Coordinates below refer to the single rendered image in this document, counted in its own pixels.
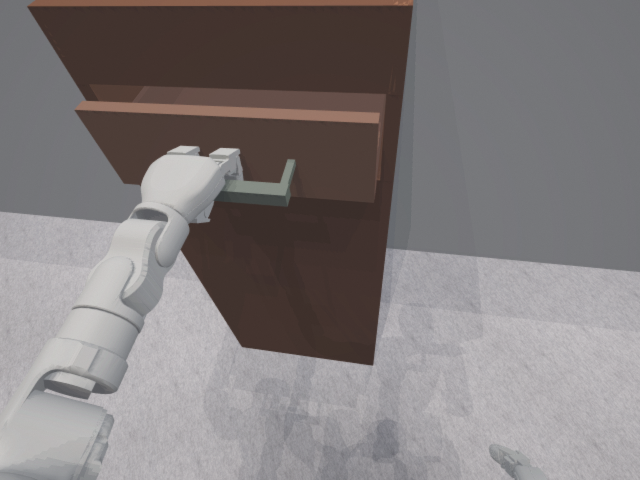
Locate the left robot forearm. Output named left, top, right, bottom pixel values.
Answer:
left=0, top=202, right=190, bottom=440

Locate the robot left hand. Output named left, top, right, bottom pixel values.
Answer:
left=141, top=146, right=243, bottom=224

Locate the robot left upper arm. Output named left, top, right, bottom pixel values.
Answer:
left=0, top=390, right=114, bottom=480

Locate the handle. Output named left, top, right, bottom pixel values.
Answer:
left=166, top=154, right=296, bottom=207

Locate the robot right hand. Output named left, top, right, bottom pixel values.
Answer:
left=489, top=444, right=548, bottom=480

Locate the drawer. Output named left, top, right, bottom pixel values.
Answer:
left=74, top=86, right=386, bottom=203

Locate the cabinet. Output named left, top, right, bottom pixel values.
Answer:
left=27, top=0, right=413, bottom=366

